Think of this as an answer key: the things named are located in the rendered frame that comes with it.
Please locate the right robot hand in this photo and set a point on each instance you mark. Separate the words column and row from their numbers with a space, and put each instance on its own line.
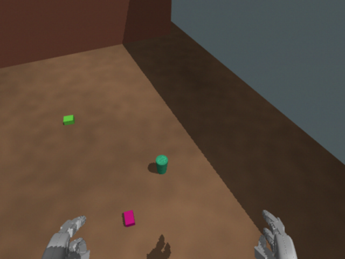
column 281, row 244

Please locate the left robot hand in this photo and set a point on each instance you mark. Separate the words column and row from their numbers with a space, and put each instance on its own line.
column 59, row 246

